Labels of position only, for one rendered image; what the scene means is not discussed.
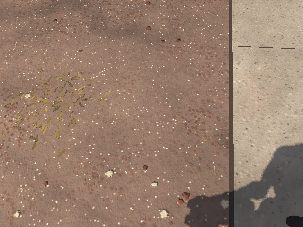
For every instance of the robot right hand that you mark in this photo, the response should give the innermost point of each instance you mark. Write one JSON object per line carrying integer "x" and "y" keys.
{"x": 294, "y": 221}

